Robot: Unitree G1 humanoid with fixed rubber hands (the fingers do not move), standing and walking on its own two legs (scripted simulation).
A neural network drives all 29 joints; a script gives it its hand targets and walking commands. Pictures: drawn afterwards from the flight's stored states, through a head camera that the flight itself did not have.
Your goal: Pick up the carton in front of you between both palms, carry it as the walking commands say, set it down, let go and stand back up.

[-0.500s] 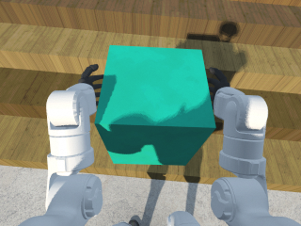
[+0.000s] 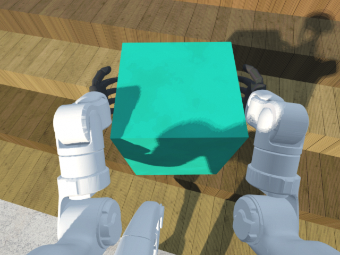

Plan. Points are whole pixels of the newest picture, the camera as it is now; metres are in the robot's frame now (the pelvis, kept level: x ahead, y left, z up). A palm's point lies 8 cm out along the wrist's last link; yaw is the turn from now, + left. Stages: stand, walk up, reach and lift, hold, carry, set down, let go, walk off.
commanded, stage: carry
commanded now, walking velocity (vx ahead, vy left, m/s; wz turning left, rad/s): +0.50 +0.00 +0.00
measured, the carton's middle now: (176, 118) +0.40 +0.04 +0.06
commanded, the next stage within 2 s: none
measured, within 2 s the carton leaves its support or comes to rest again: neither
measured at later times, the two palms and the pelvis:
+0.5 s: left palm out of the picture +0.73 +0.11 +0.33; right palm out of the picture +0.68 -0.18 +0.35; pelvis +0.32 +0.03 +0.15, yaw -2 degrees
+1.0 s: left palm out of the picture +0.99 +0.17 +0.51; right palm out of the picture +1.03 -0.12 +0.51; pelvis +0.62 +0.00 +0.30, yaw -1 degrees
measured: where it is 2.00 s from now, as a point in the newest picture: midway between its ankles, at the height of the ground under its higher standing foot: (200, 15)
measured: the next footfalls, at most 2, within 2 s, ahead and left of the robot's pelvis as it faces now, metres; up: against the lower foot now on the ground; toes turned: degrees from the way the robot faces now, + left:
left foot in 0.16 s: +0.31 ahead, +0.11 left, +0.15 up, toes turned +2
right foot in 0.60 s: +0.58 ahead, -0.10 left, +0.30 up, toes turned -6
